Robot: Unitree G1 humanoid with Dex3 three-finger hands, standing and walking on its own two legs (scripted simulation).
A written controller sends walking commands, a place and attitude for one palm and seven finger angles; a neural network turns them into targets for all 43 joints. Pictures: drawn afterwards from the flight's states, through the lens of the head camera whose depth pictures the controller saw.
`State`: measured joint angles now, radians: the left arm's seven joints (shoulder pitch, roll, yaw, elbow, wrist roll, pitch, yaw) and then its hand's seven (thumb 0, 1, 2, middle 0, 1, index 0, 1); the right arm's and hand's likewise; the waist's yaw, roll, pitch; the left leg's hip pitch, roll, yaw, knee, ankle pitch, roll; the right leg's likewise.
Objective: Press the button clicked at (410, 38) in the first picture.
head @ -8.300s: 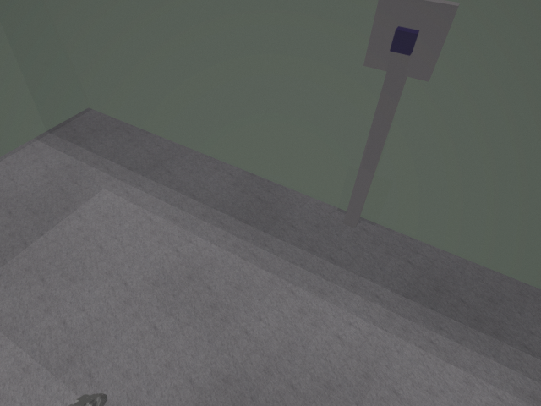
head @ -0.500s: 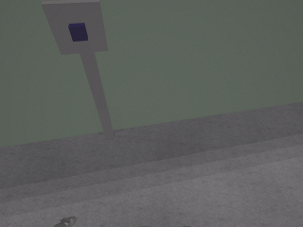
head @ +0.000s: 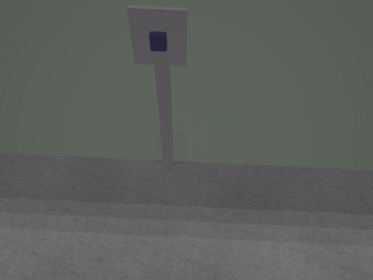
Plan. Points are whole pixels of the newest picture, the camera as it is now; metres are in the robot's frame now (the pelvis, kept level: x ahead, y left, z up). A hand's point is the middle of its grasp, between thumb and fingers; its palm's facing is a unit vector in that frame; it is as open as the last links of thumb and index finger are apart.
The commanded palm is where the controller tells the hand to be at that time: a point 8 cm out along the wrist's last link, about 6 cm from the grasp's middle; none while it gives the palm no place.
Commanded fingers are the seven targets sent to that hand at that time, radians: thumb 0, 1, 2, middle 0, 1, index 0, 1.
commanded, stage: take the last steps up to it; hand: left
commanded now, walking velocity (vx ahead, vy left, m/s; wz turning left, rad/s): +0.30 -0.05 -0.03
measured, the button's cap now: (158, 41) +0.85 +0.18 +0.11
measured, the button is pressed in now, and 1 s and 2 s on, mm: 0 0 0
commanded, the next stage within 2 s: come to a stop and stand still in 0.92 s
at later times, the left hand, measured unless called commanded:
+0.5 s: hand (138, 248) +0.23 +0.15 -0.17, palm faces -0.02 -0.98 -0.21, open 7.4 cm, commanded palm none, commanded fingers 0.00 0.90 0.90 -0.20 -0.30 -0.20 -0.30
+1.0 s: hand (142, 244) +0.25 +0.15 -0.19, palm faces +0.09 -0.99 -0.14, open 7.3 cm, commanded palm none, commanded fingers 0.00 0.90 0.90 -0.20 -0.30 -0.20 -0.30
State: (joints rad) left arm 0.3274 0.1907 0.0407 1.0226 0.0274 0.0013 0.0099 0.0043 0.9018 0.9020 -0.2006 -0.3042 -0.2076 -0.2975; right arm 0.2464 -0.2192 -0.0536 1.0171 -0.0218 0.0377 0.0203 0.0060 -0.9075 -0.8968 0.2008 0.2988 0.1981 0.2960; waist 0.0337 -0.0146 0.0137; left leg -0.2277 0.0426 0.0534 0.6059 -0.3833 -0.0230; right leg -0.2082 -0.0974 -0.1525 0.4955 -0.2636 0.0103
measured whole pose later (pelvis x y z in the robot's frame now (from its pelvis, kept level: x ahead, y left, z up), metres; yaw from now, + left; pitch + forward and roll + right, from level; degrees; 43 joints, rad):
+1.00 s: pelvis +0.30 -0.02 -0.01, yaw +0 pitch -2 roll -1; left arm 0.37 0.15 0.04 1.16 0.02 -0.01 0.00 0.01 0.91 0.90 -0.20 -0.30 -0.20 -0.30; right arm 0.15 -0.14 -0.02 1.01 -0.03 -0.06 0.00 0.00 -0.91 -0.90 0.20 0.30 0.20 0.30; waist 0.03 -0.02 0.04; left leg -0.30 0.07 0.16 0.59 -0.26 0.04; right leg -0.28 -0.05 -0.10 0.98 -0.51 -0.01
